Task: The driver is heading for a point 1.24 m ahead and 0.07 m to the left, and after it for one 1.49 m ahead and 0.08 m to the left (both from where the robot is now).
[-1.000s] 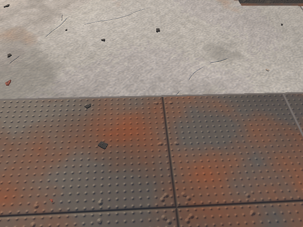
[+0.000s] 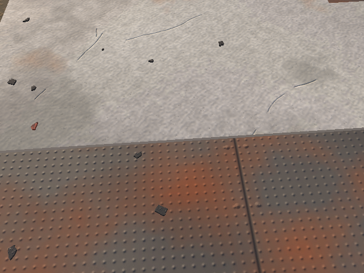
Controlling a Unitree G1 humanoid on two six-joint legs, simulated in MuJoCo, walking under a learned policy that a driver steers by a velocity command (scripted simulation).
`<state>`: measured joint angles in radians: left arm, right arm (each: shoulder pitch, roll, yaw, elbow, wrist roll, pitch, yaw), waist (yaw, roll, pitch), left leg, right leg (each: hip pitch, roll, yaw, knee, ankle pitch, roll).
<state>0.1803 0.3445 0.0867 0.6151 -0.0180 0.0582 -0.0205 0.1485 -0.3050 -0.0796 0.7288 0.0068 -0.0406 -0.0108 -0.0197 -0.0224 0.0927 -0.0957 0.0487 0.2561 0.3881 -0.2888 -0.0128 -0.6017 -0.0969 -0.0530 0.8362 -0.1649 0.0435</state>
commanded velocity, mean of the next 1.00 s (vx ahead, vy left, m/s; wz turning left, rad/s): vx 0.69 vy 0.00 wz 0.13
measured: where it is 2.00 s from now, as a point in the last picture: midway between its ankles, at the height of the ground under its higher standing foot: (145, 99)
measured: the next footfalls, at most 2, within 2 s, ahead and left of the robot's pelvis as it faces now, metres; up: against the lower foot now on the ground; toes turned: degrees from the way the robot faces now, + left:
right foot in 0.10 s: +0.15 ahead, -0.12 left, +0.00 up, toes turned -12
left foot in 0.70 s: +0.53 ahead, +0.17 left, +0.00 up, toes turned +11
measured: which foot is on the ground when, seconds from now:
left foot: down 0.00-0.10, up 0.12-0.68, down 0.70-1.00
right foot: up 0.00-0.08, down 0.10-0.72, up 0.74-1.00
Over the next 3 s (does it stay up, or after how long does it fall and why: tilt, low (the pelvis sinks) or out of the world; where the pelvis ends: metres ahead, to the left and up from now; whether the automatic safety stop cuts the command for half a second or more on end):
stays up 1.48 0.19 0.00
